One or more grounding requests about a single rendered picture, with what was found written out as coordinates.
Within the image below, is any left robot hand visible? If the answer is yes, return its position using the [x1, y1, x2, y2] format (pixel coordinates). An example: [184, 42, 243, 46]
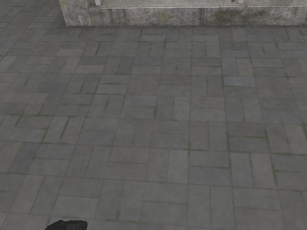
[45, 219, 87, 230]

